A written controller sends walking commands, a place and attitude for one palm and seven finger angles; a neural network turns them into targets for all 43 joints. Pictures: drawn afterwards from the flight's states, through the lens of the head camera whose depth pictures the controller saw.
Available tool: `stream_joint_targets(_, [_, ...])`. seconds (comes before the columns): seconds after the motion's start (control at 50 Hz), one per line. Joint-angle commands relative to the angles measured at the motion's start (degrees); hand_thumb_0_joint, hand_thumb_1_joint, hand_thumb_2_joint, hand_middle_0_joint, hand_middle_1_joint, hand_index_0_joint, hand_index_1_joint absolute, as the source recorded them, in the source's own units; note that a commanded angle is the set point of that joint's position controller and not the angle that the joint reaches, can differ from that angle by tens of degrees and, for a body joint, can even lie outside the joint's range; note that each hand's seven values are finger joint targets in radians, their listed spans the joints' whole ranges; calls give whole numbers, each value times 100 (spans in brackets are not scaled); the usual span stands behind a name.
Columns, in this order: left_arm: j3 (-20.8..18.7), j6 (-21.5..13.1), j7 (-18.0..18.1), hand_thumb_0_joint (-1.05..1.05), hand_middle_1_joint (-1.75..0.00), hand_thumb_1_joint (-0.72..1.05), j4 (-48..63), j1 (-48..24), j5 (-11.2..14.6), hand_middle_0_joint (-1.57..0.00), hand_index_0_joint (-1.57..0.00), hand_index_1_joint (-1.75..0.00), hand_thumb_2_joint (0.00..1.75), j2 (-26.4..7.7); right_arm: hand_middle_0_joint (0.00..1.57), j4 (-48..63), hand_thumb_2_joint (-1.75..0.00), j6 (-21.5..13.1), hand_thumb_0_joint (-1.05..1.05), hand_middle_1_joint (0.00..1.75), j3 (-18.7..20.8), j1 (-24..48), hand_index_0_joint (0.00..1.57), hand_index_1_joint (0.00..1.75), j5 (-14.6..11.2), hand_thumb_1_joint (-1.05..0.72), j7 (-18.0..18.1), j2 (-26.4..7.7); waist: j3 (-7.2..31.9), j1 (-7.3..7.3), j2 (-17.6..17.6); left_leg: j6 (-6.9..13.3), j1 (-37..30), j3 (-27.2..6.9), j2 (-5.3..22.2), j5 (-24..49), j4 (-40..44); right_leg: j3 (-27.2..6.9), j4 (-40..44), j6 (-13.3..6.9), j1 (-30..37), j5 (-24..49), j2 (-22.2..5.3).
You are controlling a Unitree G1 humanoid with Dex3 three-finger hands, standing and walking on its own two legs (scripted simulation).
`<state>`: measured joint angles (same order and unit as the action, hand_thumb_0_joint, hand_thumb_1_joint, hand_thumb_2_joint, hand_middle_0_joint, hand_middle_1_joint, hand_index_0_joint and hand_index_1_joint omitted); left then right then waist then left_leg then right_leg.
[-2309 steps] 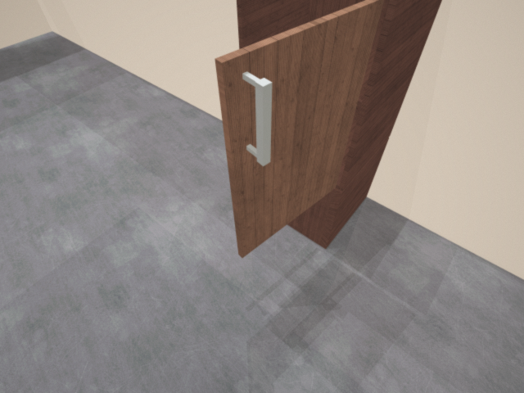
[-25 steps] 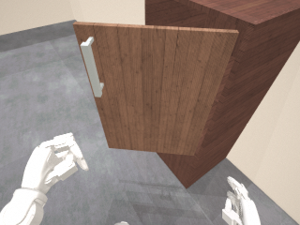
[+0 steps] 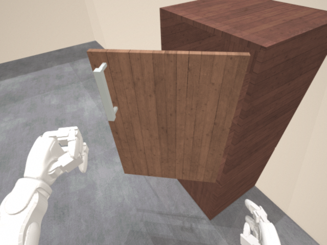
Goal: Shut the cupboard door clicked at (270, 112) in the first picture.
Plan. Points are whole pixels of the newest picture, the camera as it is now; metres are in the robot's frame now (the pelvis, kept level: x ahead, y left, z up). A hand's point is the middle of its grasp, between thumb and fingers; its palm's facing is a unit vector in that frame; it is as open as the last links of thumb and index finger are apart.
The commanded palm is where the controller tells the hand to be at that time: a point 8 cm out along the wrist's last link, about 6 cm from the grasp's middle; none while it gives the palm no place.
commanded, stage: raise the hand and make a fist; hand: left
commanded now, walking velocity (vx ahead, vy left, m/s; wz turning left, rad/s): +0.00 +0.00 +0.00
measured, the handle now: (107, 93) +0.47 +0.22 +0.15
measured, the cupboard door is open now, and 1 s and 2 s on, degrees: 49 49 49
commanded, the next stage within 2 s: bring the fist close to the handle in 0.28 s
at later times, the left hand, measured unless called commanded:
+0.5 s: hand (80, 162) +0.23 +0.20 +0.15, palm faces -0.01 -1.00 -0.05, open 3.1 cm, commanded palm +0.22 +0.25 +0.16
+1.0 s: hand (94, 131) +0.32 +0.20 +0.16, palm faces +0.01 -1.00 -0.03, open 3.1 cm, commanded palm +0.30 +0.25 +0.16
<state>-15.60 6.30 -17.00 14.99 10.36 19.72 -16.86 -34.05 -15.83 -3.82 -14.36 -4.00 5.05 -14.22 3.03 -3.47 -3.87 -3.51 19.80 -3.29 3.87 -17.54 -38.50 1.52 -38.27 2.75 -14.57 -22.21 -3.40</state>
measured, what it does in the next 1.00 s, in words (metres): stands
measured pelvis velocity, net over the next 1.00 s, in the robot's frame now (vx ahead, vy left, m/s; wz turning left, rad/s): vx -0.01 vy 0.01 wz -0.02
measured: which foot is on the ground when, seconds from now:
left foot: down 0.00-1.00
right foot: down 0.00-1.00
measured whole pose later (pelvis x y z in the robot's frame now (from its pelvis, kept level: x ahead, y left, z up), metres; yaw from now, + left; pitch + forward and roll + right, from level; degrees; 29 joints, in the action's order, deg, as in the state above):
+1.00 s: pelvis -0.01 +0.01 +0.00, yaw -1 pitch -1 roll +0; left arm -14.9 5.3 -13.3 -6.4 -9.7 14.8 -17.0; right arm -36.7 -13.0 -3.0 -13.4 -3.3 5.7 -14.6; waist 0.5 -1.5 -2.2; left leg -3.3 19.1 -1.8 3.7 -15.9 -36.1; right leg 0.1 -36.1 3.2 -14.7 -20.2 -3.7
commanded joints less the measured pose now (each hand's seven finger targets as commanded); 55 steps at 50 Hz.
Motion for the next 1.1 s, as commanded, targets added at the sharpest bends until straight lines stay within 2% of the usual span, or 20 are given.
stream_joint_targets(0.0, [-430, 112, -67, 0, -150, 90, 841, -631, 61, -130, -130, -150, 90, -969, 20, 1073, -90, -311, 0, 30, 257, 877, 20, 30, -16, -90, 54, -610, 143, -65, 668, 490, -378, 445, -544, 538, 620, 159, 975, -105, -305, 1002, 371])
stream_joint_targets(0.08, [-536, -274, 137, 0, -150, 90, 1664, -895, -8, -130, -130, -150, 90, -972, 20, 1143, -90, -346, 0, 30, 269, 878, 20, 30, 58, -90, 11, -527, 773, -76, 264, 468, -752, 466, -558, 994, 642, 283, 723, -146, -44, 1535, 402])
stream_joint_targets(0.1, [-749, -421, 241, 0, -150, 90, 1761, -866, -28, -130, -130, -150, 90, -1234, 20, 1088, -90, -365, 0, 30, 283, 835, 20, 30, 86, -90, 8, -551, 806, -70, 316, 469, -759, 469, -533, 1021, 598, 250, 754, -141, -32, 1573, 406])
stream_joint_targets(0.12, [-525, -535, 273, 0, -150, 90, 1789, -866, -58, -130, -130, -150, 90, -926, 20, 1085, -90, -385, 0, 30, 272, 832, 20, 30, 82, -90, -14, -486, 854, -29, 167, 461, -794, 493, -551, 1020, 615, 280, 713, -148, -34, 1561, 413])
stream_joint_targets(0.18, [-412, -742, 331, 0, -150, 90, 1603, -823, -88, -130, -130, -150, 90, -819, 20, 959, -90, -431, 0, 30, 282, 751, 20, 30, 85, -90, -34, -497, 652, 19, -92, 425, -792, 494, -542, 936, 643, 302, 730, -163, -105, 1533, 438])
stream_joint_targets(0.2, [-422, -720, 323, 0, -150, 90, 1421, -771, -116, -130, -130, -150, 90, -908, 20, 896, -90, -433, 0, 30, 286, 731, 20, 30, 83, -90, -29, -541, 444, 53, 127, 447, -689, 485, -523, 854, 624, 292, 809, -152, -157, 1443, 445])
stream_joint_targets(0.26, [-130, -509, 171, 0, -150, 90, 1137, -792, -126, -130, -130, -150, 90, -682, 20, 889, -90, -417, 0, 30, 274, 778, 20, 30, 39, -90, -5, -545, 146, 59, -86, 436, -605, 489, -529, 522, 759, 280, 901, -152, -293, 1075, 433])
stream_joint_targets(0.36, [-277, -190, 40, 0, -150, 90, 1163, -788, -42, -130, -130, -150, 90, -785, 20, 983, -90, -378, 0, 30, 259, 848, 20, 30, 38, -90, 37, -563, 349, -13, 249, 460, -646, 451, -533, 627, 797, 314, 905, -140, -150, 1181, 439])
stream_joint_targets(0.4, [-541, -235, 116, 0, -150, 90, 1022, -1173, -18, -130, -130, -150, 90, -1088, 20, 882, -90, -359, 0, 30, 267, 826, 20, 30, 63, -90, 78, -621, 299, 41, 462, 465, -618, 436, -520, 565, 752, 268, 975, -123, -196, 1040, 442])
stream_joint_targets(0.42, [-408, -278, 135, 0, -150, 90, 960, -1467, -17, -130, -130, -150, 90, -880, 20, 888, -90, -354, 0, 30, 252, 862, 20, 30, 56, -90, 84, -572, 306, 86, 448, 466, -639, 423, -524, 518, 786, 301, 961, -121, -260, 942, 448])
stream_joint_targets(0.5, [-258, -532, 276, 0, -150, 90, 647, -2309, -134, -130, -130, -150, 90, -899, 20, 724, -90, -379, 0, 30, 259, 795, 20, 30, 63, -90, 116, -604, 315, 204, 158, 440, -765, 378, -500, 273, 808, 279, 979, -146, -406, 624, 471])
stream_joint_targets(0.52, [11, -569, 267, 0, -150, 90, 618, -2496, -172, -130, -130, -150, 90, -638, 20, 737, -90, -396, 0, 30, 246, 822, 20, 30, 55, -90, 114, -561, 360, 244, 19, 441, -820, 381, -507, 253, 833, 293, 955, -153, -424, 624, 458])
stream_joint_targets(0.58, [-1, -580, 227, 0, -150, 90, 316, -2637, -259, -130, -130, -150, 90, -776, 20, 701, -90, -398, 0, 30, 246, 802, 20, 30, 68, -90, 133, -590, 573, 175, -85, 428, -863, 356, -504, 355, 867, 299, 897, -192, -298, 786, 447])
stream_joint_targets(0.6, [-226, -538, 233, 0, -150, 90, 62, -2535, -295, -130, -130, -150, 90, -1071, 20, 651, -90, -372, 0, 30, 267, 761, 20, 30, 76, -90, 143, -642, 598, 164, 136, 451, -806, 379, -489, 407, 821, 259, 941, -180, -237, 826, 435])
stream_joint_targets(0.66, [-133, -405, 172, 0, -150, 90, -158, -2755, -287, -130, -130, -150, 90, -919, 20, 704, -90, -302, 0, 30, 247, 838, 20, 30, 60, -90, 129, -609, 682, 115, 18, 423, -797, 404, -502, 526, 859, 284, 879, -191, -186, 1016, 412])
stream_joint_targets(0.7, [-452, -325, 222, 0, -150, 90, -429, -2708, -236, -130, -130, -150, 90, -1182, 20, 680, -90, -249, 0, 30, 258, 838, 20, 30, 69, -90, 115, -651, 646, 38, 280, 417, -691, 403, -490, 573, 862, 267, 916, -195, -73, 1043, 411])
stream_joint_targets(0.74, [-443, -278, 249, 0, -150, 90, -455, -2806, -215, -130, -130, -150, 90, -1056, 20, 745, -90, -193, 0, 30, 264, 898, 20, 30, 48, -90, 91, -624, 684, 26, 291, 413, -703, 443, -491, 715, 863, 290, 861, -193, -73, 1218, 410])
stream_joint_targets(0.96, [-147, -539, 323, 0, -150, 90, -910, -4210, -416, -130, -130, -150, 90, -1032, 20, 643, -90, -46, 0, 30, 333, 783, 20, 30, 61, -90, 103, -680, 930, 277, 143, 424, -903, 478, -491, 777, 749, 220, 817, -204, -241, 1356, 425])
stream_joint_targets(1.0, [-395, -523, 323, 0, -150, 90, -1326, -4344, -419, -130, -130, -150, 90, -1349, 20, 538, -90, 4, 0, 30, 351, 701, 20, 30, 77, -90, 126, -738, 894, 289, 365, 435, -797, 478, -483, 735, 703, 190, 859, -190, -241, 1318, 426])
stream_joint_targets(1.08, [-484, -464, 286, 0, -150, 90, -1807, -4837, -410, -130, -130, -150, 90, -1413, 20, 529, -90, 126, 0, 30, 356, 703, 20, 30, 54, -90, 151, -741, 970, 288, 191, 404, -754, 472, -495, 781, 702, 181, 798, -216, -244, 1384, 413])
